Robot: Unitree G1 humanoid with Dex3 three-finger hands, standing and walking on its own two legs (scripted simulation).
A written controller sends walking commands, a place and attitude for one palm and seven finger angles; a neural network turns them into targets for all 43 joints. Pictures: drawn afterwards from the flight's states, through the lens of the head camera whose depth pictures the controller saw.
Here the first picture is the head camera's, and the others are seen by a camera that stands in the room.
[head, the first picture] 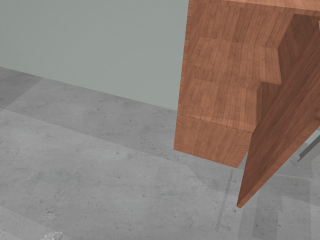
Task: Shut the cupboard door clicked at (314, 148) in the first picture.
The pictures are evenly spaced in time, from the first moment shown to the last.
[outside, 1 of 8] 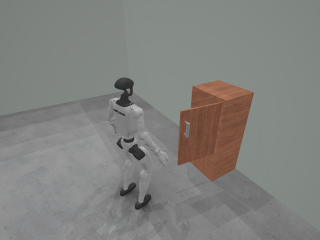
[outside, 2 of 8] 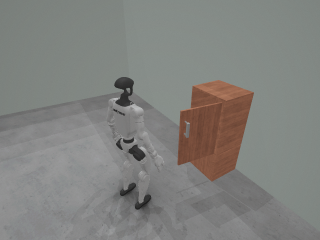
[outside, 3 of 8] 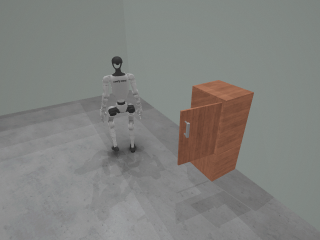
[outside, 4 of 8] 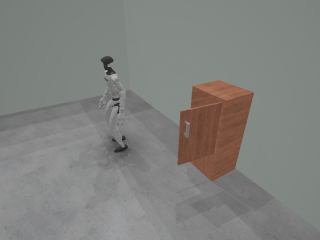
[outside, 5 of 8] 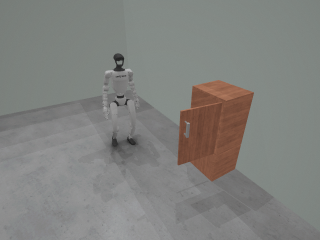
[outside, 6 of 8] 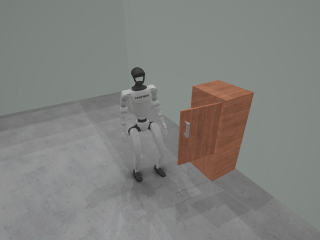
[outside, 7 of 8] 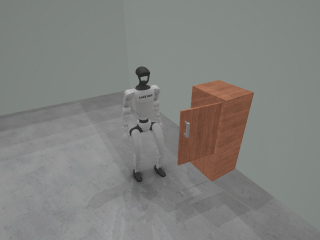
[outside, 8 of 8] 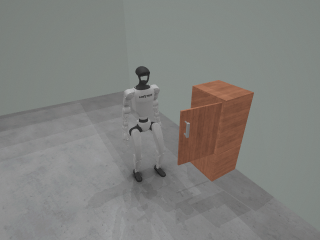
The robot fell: no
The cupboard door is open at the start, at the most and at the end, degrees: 83 83 83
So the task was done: no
